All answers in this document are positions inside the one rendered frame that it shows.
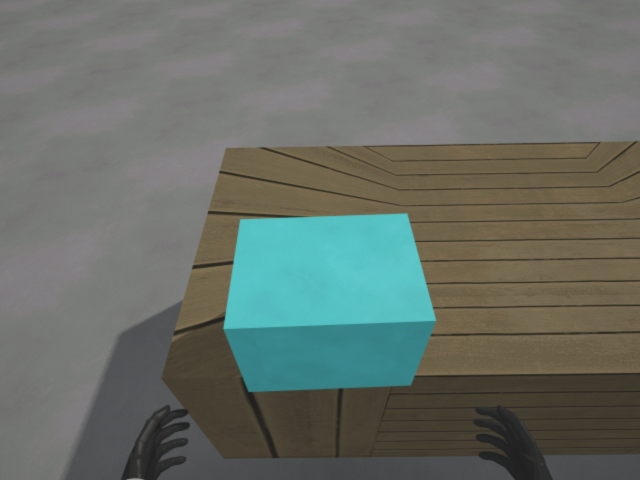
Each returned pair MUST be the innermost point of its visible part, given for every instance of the carton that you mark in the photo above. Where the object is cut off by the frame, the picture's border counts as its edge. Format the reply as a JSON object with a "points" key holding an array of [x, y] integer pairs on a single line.
{"points": [[327, 302]]}

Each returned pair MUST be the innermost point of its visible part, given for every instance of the pedestal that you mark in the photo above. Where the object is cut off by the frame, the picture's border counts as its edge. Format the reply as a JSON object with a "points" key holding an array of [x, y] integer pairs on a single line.
{"points": [[531, 257]]}

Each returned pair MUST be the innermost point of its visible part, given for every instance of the robot left hand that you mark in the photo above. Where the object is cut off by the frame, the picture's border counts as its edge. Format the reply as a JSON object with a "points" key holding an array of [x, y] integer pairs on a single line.
{"points": [[143, 460]]}

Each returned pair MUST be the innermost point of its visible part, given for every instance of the robot right hand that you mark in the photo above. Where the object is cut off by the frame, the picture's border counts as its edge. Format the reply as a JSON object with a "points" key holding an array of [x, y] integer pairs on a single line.
{"points": [[524, 461]]}

